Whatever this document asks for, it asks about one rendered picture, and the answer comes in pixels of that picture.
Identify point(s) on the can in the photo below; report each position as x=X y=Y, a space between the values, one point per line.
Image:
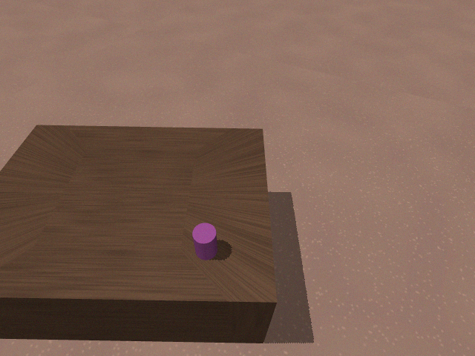
x=205 y=241

